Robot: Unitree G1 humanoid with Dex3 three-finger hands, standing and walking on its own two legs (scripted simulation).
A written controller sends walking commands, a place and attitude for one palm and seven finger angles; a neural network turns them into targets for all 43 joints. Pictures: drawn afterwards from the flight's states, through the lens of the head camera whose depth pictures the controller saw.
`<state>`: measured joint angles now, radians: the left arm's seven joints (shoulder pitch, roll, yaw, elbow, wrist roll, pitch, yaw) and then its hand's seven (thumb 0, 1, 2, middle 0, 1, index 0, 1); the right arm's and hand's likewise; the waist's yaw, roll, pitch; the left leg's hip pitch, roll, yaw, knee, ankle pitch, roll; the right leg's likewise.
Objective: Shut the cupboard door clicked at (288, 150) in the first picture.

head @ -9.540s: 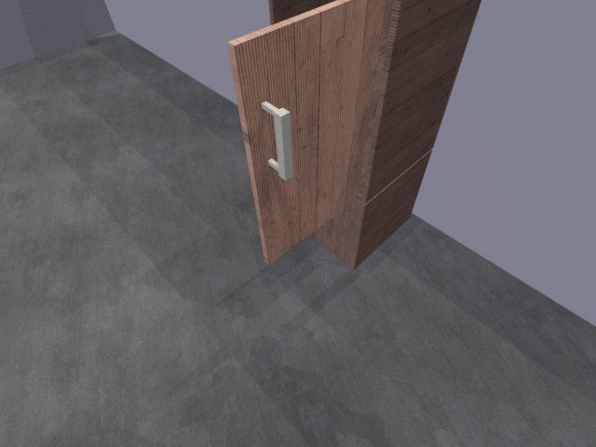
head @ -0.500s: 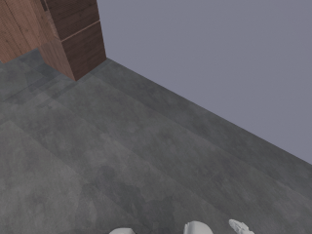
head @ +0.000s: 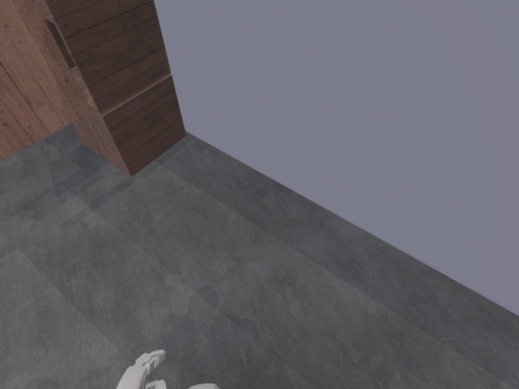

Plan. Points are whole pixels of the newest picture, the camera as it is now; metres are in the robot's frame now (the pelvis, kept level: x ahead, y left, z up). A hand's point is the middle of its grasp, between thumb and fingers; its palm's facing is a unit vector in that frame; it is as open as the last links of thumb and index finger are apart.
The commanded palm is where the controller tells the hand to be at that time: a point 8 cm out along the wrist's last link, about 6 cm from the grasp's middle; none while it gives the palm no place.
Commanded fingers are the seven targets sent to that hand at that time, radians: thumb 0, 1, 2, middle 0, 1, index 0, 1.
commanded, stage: walk to a spot facing it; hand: left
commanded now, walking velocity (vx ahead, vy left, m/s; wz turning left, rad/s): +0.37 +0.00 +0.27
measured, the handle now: out of the picture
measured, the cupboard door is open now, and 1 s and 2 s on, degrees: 88 88 88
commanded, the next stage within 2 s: turn to face it in 0.98 s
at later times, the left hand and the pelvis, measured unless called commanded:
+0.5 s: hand (133, 360) +0.20 +0.23 -0.17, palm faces +0.17 -0.97 -0.15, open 7.4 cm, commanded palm none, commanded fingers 0.00 0.90 0.90 -0.20 -0.30 -0.20 -0.30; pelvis +0.22 +0.06 +0.01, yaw +5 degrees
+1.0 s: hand (175, 205) +0.53 +0.20 -0.15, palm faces +0.23 -0.96 -0.18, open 7.1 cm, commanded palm none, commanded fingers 0.00 0.90 0.90 -0.20 -0.30 -0.20 -0.30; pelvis +0.46 +0.01 +0.01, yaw +12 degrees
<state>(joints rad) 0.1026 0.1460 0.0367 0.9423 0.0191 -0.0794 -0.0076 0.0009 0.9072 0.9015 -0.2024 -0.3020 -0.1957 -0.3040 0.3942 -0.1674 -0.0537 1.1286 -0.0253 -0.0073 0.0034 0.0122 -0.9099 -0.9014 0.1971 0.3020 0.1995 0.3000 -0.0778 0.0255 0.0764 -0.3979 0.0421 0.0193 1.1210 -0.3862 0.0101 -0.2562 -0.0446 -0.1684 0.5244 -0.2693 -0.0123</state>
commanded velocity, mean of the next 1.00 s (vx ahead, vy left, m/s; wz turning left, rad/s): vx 0.34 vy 0.00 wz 0.21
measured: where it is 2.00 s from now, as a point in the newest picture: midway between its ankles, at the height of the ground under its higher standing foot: (243, 265)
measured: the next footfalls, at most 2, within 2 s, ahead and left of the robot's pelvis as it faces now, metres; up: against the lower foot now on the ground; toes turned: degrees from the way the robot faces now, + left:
left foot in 0.28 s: +0.28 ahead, +0.14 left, +0.00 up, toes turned +12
right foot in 0.80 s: +0.51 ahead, -0.08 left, +0.00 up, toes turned -2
